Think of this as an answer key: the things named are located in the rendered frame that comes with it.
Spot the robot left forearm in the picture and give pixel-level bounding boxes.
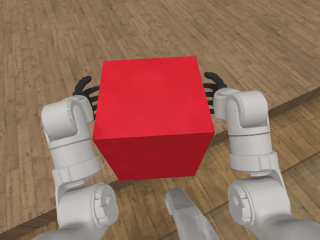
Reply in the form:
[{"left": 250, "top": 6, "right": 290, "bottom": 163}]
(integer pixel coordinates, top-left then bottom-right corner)
[{"left": 41, "top": 95, "right": 102, "bottom": 225}]

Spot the carton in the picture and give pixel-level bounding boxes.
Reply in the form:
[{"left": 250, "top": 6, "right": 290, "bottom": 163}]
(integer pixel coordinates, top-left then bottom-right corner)
[{"left": 92, "top": 56, "right": 215, "bottom": 181}]

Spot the robot right hand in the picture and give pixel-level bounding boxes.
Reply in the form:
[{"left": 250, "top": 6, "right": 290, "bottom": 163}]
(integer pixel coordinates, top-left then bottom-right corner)
[{"left": 203, "top": 72, "right": 228, "bottom": 114}]

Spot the right robot upper arm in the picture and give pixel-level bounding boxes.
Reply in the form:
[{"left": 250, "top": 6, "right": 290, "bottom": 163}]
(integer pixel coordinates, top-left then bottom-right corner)
[{"left": 227, "top": 175, "right": 320, "bottom": 240}]

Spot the robot left hand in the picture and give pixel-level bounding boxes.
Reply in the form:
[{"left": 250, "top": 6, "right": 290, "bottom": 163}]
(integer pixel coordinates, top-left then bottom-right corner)
[{"left": 72, "top": 75, "right": 100, "bottom": 121}]

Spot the left robot upper arm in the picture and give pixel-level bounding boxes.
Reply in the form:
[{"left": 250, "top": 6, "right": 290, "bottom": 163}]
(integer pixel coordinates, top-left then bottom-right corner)
[{"left": 32, "top": 182, "right": 119, "bottom": 240}]

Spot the right robot thigh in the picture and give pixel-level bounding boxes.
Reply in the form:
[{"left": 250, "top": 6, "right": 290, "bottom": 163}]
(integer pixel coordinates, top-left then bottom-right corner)
[{"left": 163, "top": 187, "right": 221, "bottom": 240}]

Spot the robot right forearm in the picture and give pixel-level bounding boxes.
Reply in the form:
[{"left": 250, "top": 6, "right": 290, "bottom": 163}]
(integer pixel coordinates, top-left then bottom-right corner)
[{"left": 213, "top": 88, "right": 291, "bottom": 210}]

